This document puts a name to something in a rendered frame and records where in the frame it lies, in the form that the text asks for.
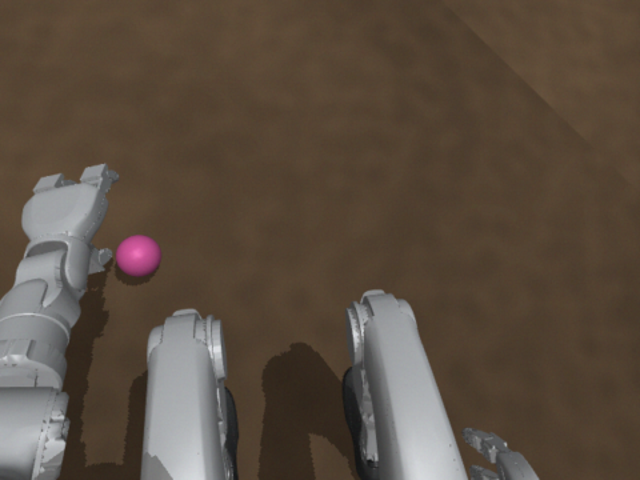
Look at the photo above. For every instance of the right robot foot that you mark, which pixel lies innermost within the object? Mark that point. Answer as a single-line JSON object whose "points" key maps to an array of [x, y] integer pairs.
{"points": [[366, 469]]}

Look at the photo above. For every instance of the left robot hand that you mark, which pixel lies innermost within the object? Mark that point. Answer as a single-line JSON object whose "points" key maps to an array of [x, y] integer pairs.
{"points": [[68, 208]]}

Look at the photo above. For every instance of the ball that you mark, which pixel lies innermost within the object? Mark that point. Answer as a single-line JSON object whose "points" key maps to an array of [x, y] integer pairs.
{"points": [[138, 255]]}

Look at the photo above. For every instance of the left robot arm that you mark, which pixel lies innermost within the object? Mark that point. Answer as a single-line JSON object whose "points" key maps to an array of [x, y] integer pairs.
{"points": [[36, 318]]}

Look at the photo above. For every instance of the right robot hand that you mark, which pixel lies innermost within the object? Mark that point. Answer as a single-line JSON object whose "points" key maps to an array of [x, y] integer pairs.
{"points": [[510, 465]]}

